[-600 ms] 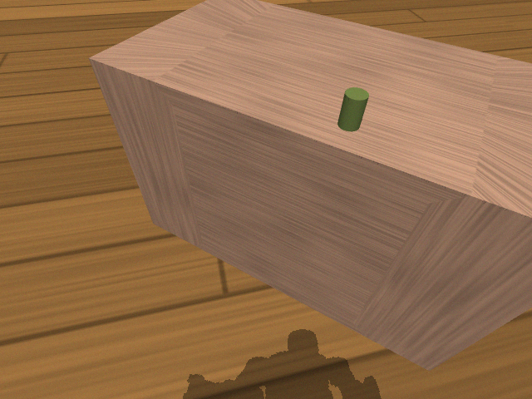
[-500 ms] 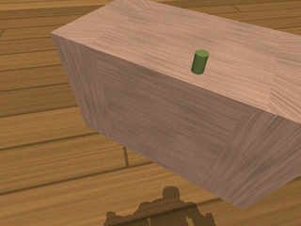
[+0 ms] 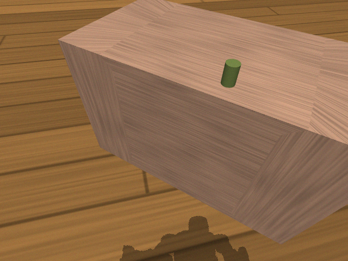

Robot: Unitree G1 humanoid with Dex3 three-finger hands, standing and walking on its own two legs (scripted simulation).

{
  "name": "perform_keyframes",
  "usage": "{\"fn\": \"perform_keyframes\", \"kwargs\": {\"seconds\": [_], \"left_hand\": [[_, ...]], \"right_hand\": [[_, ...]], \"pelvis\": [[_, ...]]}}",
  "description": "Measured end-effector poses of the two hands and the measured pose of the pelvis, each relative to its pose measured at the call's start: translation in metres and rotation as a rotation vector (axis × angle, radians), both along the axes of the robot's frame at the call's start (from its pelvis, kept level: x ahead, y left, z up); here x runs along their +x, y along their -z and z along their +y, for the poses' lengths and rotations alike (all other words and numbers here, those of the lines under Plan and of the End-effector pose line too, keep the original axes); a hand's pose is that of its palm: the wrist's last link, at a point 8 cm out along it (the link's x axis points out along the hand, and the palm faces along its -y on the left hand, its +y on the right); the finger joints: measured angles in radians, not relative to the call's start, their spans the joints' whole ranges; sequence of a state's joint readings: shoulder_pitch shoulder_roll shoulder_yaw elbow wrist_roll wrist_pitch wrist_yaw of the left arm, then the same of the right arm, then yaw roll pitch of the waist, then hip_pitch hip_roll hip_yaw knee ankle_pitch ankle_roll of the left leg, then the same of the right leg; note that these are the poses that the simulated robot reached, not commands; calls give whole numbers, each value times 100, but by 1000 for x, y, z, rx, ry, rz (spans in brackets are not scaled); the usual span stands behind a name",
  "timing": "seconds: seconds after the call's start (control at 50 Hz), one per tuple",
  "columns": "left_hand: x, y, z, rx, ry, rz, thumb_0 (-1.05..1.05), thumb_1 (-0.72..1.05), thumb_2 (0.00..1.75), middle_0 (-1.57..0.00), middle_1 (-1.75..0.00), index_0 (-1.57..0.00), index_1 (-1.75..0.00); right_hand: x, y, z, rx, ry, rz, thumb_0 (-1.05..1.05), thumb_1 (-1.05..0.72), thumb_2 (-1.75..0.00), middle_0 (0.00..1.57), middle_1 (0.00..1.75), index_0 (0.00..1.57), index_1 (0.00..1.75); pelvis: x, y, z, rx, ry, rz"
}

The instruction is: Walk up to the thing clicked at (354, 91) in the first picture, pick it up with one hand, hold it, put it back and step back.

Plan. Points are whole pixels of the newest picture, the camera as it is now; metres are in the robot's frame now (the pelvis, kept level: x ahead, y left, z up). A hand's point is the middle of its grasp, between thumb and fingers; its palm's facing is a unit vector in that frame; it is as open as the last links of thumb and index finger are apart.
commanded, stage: stand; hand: left
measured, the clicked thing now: (230, 73) +0.68 -0.19 +0.06
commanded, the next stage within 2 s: walk up in 0.52 s
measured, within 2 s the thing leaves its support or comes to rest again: neither
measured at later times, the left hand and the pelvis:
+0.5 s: hand out of the picture +0.07 +0.25 -0.16, palm faces -0.03 -0.94 -0.34, open 7.4 cm; pelvis +0.00 +0.00 +0.00, yaw +0 degrees
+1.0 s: hand (114, 258) +0.17 +0.15 -0.16, palm faces -0.25 -0.90 -0.36, open 7.4 cm; pelvis +0.06 -0.10 -0.03, yaw -16 degrees
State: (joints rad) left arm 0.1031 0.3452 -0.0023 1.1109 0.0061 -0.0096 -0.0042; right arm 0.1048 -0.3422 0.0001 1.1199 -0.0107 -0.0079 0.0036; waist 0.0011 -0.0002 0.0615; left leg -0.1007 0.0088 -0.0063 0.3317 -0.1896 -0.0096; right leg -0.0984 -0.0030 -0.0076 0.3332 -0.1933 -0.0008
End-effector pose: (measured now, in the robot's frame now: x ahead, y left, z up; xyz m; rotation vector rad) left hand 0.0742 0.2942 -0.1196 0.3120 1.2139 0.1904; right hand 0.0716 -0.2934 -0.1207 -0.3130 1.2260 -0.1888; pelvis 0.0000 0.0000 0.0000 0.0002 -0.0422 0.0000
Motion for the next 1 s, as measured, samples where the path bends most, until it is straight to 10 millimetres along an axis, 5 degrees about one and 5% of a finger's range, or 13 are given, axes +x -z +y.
{"fn": "perform_keyframes", "kwargs": {"seconds": [0.56, 0.7, 0.86, 1.0], "left_hand": [[-6, 1, 3, -5, 13, 15, 0, 90, 90, -20, -30, -20, -30], [20, -5, 1, 16, 107, 62, 1, 90, 90, -20, -30, -20, -30], [76, 1, -46, 78, 216, 7, 0, 90, 90, -20, -30, -20, -30], [101, 2, -97, 27, 245, -7, 0, 90, 90, -20, -30, -20, -30]], "right_hand": [[-7, -1, -5, -6, 19, -22, 0, -90, -90, 20, 30, 20, 30], [-33, -11, -56, -88, 122, -97, 0, -90, -90, 21, 30, 21, 30], [-53, 11, -145, -156, 216, -51, 0, -90, -90, 20, 30, 20, 30], [-26, 4, -154, -102, 226, -73, 1, -91, -90, 20, 30, 20, 29]], "pelvis": [[-3, 2, -2, 9, 30, 0], [5, 9, -24, 27, 140, -5], [34, 38, -80, 1, 227, -23], [63, 27, -103, -15, 283, -22]]}}
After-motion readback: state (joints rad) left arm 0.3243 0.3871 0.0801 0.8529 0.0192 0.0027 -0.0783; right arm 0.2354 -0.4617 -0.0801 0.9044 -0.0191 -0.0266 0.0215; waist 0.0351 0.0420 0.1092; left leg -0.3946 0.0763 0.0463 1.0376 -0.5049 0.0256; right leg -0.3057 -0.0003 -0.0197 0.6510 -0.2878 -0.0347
